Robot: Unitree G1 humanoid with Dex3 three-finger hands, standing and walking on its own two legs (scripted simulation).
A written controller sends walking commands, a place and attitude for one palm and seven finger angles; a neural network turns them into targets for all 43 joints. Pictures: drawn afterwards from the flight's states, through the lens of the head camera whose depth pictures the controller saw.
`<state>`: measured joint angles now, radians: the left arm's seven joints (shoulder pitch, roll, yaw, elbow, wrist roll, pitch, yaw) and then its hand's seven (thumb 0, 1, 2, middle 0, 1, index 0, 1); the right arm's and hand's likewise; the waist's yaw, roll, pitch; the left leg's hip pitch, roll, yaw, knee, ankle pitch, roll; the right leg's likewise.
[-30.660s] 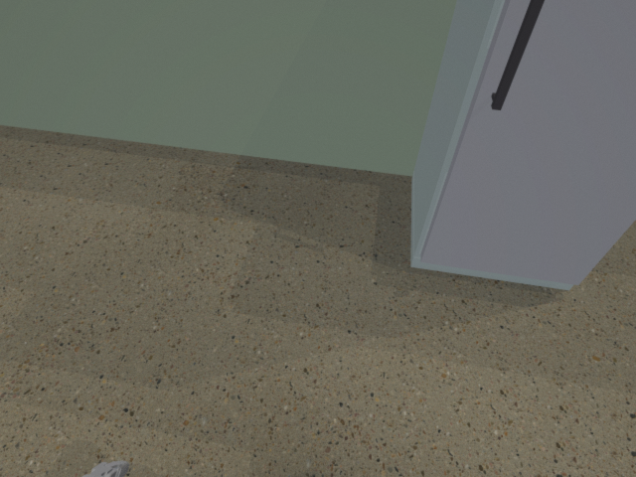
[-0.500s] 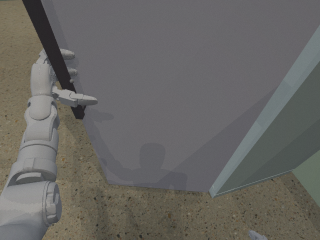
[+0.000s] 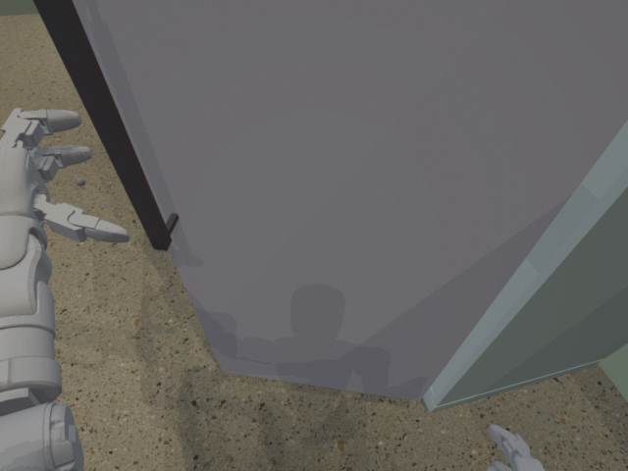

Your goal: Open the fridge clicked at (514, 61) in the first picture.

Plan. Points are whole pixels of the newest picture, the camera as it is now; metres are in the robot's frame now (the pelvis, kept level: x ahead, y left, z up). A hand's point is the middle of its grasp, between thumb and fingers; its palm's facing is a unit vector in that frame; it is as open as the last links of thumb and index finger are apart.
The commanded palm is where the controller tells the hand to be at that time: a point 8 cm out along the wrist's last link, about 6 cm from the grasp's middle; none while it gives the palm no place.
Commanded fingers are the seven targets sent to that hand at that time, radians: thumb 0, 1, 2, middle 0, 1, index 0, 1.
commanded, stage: slip the hand off the handle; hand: left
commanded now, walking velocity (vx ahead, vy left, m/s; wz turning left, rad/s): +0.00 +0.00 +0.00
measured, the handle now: (126, 132) +0.45 +0.26 +0.20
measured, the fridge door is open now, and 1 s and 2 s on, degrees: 68 68 68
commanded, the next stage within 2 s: draw the hand back to the body in 1.02 s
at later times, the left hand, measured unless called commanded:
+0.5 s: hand (43, 196) +0.37 +0.34 +0.16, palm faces +0.25 -0.95 -0.19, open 14.7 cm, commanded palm +0.32 +0.38 +0.17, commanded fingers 0.00 -0.55 0.20 -0.25 -1.15 -0.25 -1.15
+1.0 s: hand (0, 262) +0.27 +0.33 +0.17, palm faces +0.31 -0.93 -0.18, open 14.7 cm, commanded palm +0.23 +0.37 +0.17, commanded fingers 0.00 -0.55 0.20 -0.25 -1.15 -0.25 -1.15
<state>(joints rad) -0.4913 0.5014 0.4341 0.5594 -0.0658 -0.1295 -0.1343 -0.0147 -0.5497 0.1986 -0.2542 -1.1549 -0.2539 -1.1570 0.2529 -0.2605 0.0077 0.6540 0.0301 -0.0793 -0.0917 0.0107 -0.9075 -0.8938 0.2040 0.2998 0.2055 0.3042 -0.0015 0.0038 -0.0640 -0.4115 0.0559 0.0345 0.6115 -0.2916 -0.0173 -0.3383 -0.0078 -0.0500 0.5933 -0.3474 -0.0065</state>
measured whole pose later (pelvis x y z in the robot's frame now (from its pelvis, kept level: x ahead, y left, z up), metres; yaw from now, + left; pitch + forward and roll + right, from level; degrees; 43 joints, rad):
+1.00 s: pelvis -0.03 +0.02 +0.00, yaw +1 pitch +2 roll -1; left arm -0.20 0.47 0.43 0.26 -0.19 -0.05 -0.23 -0.01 -0.55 0.20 -0.25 -1.15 -0.25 -1.16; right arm 0.22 -0.24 0.06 0.61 0.05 -0.15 -0.12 0.01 -0.91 -0.89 0.20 0.30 0.21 0.30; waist 0.05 0.02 -0.06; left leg -0.39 0.03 0.02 0.64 -0.27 0.01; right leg -0.29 -0.03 -0.06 0.59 -0.32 0.02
